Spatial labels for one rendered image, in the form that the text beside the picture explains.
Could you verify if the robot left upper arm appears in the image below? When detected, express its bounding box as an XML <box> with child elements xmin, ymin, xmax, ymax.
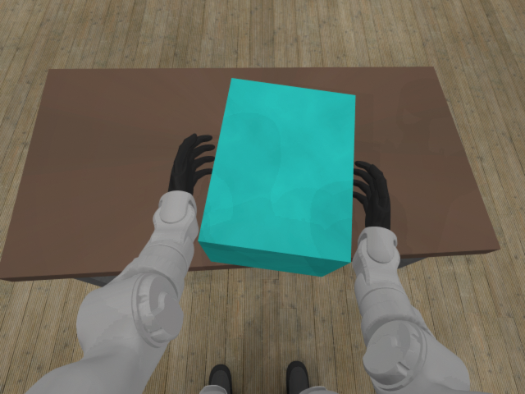
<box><xmin>25</xmin><ymin>273</ymin><xmax>184</xmax><ymax>394</ymax></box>

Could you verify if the left robot forearm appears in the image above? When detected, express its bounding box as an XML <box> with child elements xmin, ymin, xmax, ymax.
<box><xmin>76</xmin><ymin>190</ymin><xmax>199</xmax><ymax>348</ymax></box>

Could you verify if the robot right foot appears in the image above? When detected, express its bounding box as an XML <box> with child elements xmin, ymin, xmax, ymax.
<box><xmin>286</xmin><ymin>361</ymin><xmax>309</xmax><ymax>394</ymax></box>

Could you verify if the carton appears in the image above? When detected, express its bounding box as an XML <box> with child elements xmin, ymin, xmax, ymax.
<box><xmin>198</xmin><ymin>78</ymin><xmax>355</xmax><ymax>277</ymax></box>

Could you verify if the robot left foot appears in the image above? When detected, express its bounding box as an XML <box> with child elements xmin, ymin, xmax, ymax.
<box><xmin>209</xmin><ymin>364</ymin><xmax>232</xmax><ymax>394</ymax></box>

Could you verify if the robot left hand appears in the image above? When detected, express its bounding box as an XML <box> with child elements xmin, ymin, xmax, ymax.
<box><xmin>168</xmin><ymin>133</ymin><xmax>215</xmax><ymax>195</ymax></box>

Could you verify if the robot foot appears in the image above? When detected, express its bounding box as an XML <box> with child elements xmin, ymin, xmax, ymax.
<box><xmin>286</xmin><ymin>361</ymin><xmax>309</xmax><ymax>394</ymax></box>
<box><xmin>209</xmin><ymin>364</ymin><xmax>232</xmax><ymax>394</ymax></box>

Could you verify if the table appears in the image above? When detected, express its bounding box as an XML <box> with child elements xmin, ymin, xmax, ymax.
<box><xmin>0</xmin><ymin>66</ymin><xmax>501</xmax><ymax>287</ymax></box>

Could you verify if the robot right hand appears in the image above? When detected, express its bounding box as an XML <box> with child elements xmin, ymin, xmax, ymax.
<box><xmin>353</xmin><ymin>161</ymin><xmax>390</xmax><ymax>230</ymax></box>

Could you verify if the right robot forearm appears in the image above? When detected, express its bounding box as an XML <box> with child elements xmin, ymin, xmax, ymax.
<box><xmin>352</xmin><ymin>227</ymin><xmax>436</xmax><ymax>347</ymax></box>

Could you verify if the robot right upper arm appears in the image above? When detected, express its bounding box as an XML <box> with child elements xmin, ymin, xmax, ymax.
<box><xmin>363</xmin><ymin>320</ymin><xmax>492</xmax><ymax>394</ymax></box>

